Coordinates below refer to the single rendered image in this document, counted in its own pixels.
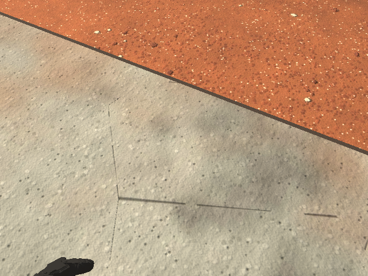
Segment left robot hand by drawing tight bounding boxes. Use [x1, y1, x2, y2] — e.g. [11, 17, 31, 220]
[34, 257, 94, 276]

